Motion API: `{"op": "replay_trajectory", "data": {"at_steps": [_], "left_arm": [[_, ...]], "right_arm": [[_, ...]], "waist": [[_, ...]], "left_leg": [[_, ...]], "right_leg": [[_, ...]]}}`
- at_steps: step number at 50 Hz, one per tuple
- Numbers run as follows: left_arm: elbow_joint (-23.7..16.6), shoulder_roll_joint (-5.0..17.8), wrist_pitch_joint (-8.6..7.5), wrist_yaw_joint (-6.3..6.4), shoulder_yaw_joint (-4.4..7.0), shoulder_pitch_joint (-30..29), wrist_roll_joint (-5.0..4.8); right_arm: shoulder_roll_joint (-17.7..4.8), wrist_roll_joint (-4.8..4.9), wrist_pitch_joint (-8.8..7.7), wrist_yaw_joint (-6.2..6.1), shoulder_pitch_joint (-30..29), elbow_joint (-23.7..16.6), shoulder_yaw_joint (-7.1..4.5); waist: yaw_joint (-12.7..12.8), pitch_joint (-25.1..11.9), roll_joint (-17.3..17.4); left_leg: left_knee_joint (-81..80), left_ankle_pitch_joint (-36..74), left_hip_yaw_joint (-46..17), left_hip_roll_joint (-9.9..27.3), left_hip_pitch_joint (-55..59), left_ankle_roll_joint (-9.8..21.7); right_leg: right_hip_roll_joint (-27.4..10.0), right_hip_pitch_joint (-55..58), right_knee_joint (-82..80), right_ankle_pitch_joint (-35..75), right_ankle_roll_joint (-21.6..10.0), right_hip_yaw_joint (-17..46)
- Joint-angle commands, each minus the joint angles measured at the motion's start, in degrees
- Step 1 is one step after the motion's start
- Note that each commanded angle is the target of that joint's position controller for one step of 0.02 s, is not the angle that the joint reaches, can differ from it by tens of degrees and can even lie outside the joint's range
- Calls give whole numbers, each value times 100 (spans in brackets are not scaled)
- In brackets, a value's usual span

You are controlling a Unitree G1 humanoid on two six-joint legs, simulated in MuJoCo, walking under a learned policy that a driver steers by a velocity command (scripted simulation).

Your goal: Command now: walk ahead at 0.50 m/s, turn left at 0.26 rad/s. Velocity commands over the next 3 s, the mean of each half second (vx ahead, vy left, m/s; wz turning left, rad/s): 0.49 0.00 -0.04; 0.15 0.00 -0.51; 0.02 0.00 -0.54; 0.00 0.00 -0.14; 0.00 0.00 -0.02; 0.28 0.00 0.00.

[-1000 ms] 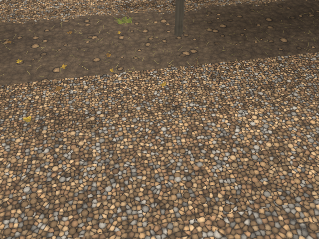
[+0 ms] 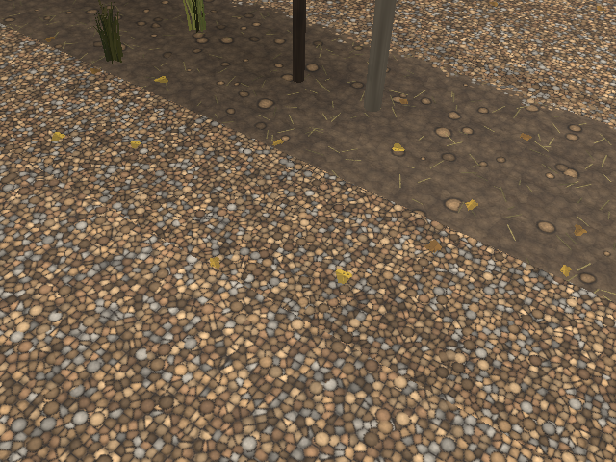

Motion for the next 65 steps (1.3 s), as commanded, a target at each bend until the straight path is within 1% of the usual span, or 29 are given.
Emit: {"op": "replay_trajectory", "data": {"at_steps": [1, 4, 7, 8, 9, 10, 11, 12, 13, 14, 15, 18, 20, 25, 32, 36, 37, 38, 39, 40, 41, 44, 46, 55, 57, 59, 60, 63, 65], "left_arm": [[361, 342, -141, 169, 32, 1452, -142], [288, -63, -27, 136, -114, 1708, -117], [28, 978, 103, -269, 110, 623, 84], [-55, 1159, 257, -27, 356, -165, -807], [37, 1250, 265, 8, 375, -273, -814], [184, 976, 240, -3, 357, -111, -789], [308, 533, 229, 36, 371, 279, -818], [178, 649, 306, 204, 456, 1357, -651], [157, 23, 184, -583, 148, 1491, 219], [-109, 397, 124, -765, 250, 744, 72], [-283, 300, 26, -613, 192, 343, -103], [-115, 341, 48, -252, 261, -41, -91], [-168, 163, 194, -260, 225, -353, -73], [-614, 134, 96, -522, 154, -1583, -215], [-1235, 758, 141, -509, 447, -2950, -267], [-1103, 1327, -14, -233, 762, -2272, -349], [-975, 1777, -1, -46, 907, -1457, -244], [-815, 1830, 84, 63, 833, -211, -128], [-587, 1851, -40, 48, 952, -101, -88], [-734, 1802, -133, 28, 1030, -890, -297], [-940, 1424, -107, -10, 917, -1695, -448], [-1224, 1246, -30, -151, 787, -2270, -386], [-1468, 1494, -86, -258, 867, -2517, -351], [-1801, 1347, 43, -341, 818, -1940, -398], [-1762, 1098, 136, -363, 697, -1791, -320], [-2148, 738, 180, -303, 543, -2016, -93], [-1909, 1064, 223, -271, 617, -1818, 22], [-1542, 1205, 300, -97, 708, -1408, -4], [-1561, 995, 328, -247, 628, -1479, -46]], "right_arm": [[-37, -120, -5, -114, -1214, -652, 112], [48, 66, -56, -54, -1839, -519, 298], [-179, 29, 277, 5, -1249, -461, 243], [-761, 1505, 291, -70, -677, -242, -103], [-1082, 1472, 328, -204, 606, 139, -243], [-1275, 1097, 374, -304, 1810, 580, -371], [-1131, 703, 346, -335, 2587, 942, -313], [-1351, 300, 258, -405, 2517, 952, -312], [-1512, -160, 218, -170, 3017, 881, -370], [-1156, -92, 273, -87, 2535, 943, -363], [-689, 35, 196, -44, 1855, 700, -154], [-20, 70, 15, -109, 1417, 689, 96], [150, 204, -108, -264, 1643, 858, 125], [-139, 86, -132, -320, 1007, 763, 20], [-596, 222, -185, -691, 2046, 1128, -262], [-867, 290, -71, -668, 1862, 959, -503], [-256, 119, -61, -560, 2190, 735, -314], [-196, 267, -62, -363, 1358, 169, -274], [-337, 431, -22, -243, -8, -246, -265], [-529, 348, 5, -367, -348, -277, -346], [-923, 217, 44, -537, 445, -18, -485], [-286, 97, 119, -670, 1059, 139, -342], [-276, 334, 250, -569, 1130, 194, -295], [-850, 467, 212, -753, 484, 55, -330], [-913, 582, 114, -733, 601, -48, -330], [-1601, 390, -125, -787, 820, -221, -509], [-1595, 200, -168, -816, 504, -275, -516], [-782, 495, -212, -811, -384, -773, -272], [-1030, 430, -190, -849, -176, -890, -345]], "waist": [[536, 826, -494], [828, 1238, -252], [-112, 1575, -458], [-666, 1235, -15], [-1299, 586, -142], [-1756, -19, -1], [-1817, -668, 656], [-1046, -1195, 643], [-1205, -2271, 2115], [-1301, -1059, 1006], [-982, -344, 173], [-369, 870, -40], [-330, 607, 474], [-139, 352, -41], [-625, 747, 254], [-251, -94, -45], [-286, -1522, -854], [55, -2737, -1213], [427, -1482, -460], [121, -138, -339], [-481, -167, -340], [-1120, -2, -390], [-1109, 7, -456], [-667, 11, -543], [-766, -144, -523], [-868, 125, 787], [-689, 300, 47], [-385, 363, 517], [-470, 441, 343]], "left_leg": [[-1143, 428, -305, 319, -3079, 34], [-3256, 3141, 136, 503, -1682, 92], [-2795, 3264, 611, 118, 2765, 203], [-3455, 1942, -233, -35, 3137, 348], [-3779, 2334, -127, 3, 4153, 454], [-4026, 3387, 133, 187, 5346, 514], [-3195, 4862, -222, 737, 6769, 685], [-1815, 7286, -624, 1599, 7436, 411], [-1901, 4816, -856, 1298, 8119, 1680], [-2772, 2587, -1175, 1463, 6873, 1878], [-3551, 697, -1636, 1887, 5414, 1920], [-4873, -184, -1857, 2116, 2057, 1916], [-5131, 125, -1649, 1916, 2514, 2017], [-4696, 3401, 748, 1066, 2715, 1266], [-4192, 3719, 1336, 1094, 4470, 640], [-2388, 4595, 1649, 797, 4158, 26], [-701, 1849, 1625, 367, 2368, -547], [919, -3986, 1128, -727, 1082, -740], [886, -4020, 98, -516, 133, -347], [591, -3842, -39, -132, 24, -236], [150, -3598, -69, 87, 966, -169], [-518, -2660, 205, -193, 2793, -9], [-931, -2181, 390, -399, 3103, -84], [-3738, -1325, 206, -534, 3161, -49], [-4559, -538, 53, -271, 3946, 521], [-5502, 553, -2708, 2016, 5055, 2913], [-5721, 657, -2340, 2143, 4935, 2656], [-5647, 484, -684, 1055, 4379, 1616], [-5592, 880, -50, 827, 4012, 1544]], "right_leg": [[-1633, 2444, -88, 2306, -1309, 2208], [-1244, 978, 35, 1112, -1109, 1868], [-1180, -2423, -554, 72, -768, 1296], [-1097, -1757, 512, 1518, -595, 1398], [-991, -1460, 1953, 2444, -333, 1093], [-514, -1644, 3983, 1833, 51, 681], [118, -2861, 6726, -1416, 331, 806], [14, -3589, 7019, -1541, 22, 1336], [-239, -3634, 7162, -749, -16, 1577], [-283, -4841, 7494, -577, -79, 1148], [-607, -5077, 6312, 972, -189, 1413], [-1060, -3806, 3712, 2961, -141, 1661], [-1009, -3941, 2948, 3211, -170, 1850], [-756, -2784, 767, 4408, -49, 1192], [-264, -2784, -254, 3700, -167, 534], [322, -219, -1191, 5165, -785, 284], [-813, 2539, -543, 7514, -2101, 1832], [-2099, 3944, -1570, 7357, -2968, 3978], [-2060, 3138, -2042, 6045, -2301, 3942], [-1771, 1574, -2314, 5230, -1990, 3241], [-1506, 470, -2675, 4626, -1993, 2922], [-925, -1501, -3350, 3811, -1695, 2455], [-732, -1796, -3399, 3509, -1497, 2205], [-1069, -539, -2805, 1808, -1508, 3749], [-798, -777, -2486, 1911, -1247, 3768], [678, -2998, -775, 452, -13, 2031], [205, -3110, 197, 428, 252, 1952], [155, -2566, 1646, 1337, 500, 1363], [141, -2306, 2364, 1645, 538, 926]]}}
Next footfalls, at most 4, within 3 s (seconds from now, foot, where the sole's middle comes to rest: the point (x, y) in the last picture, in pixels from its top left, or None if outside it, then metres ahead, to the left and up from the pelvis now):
0.22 left None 0.30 0.18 -0.92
0.70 right None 0.56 -0.08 -0.92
1.14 left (282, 457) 0.59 0.14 -0.92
1.64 right None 0.49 -0.09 -0.92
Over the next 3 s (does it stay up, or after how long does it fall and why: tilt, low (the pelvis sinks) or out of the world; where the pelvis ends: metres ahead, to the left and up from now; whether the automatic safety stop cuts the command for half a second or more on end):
stays up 0.64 -0.05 -0.14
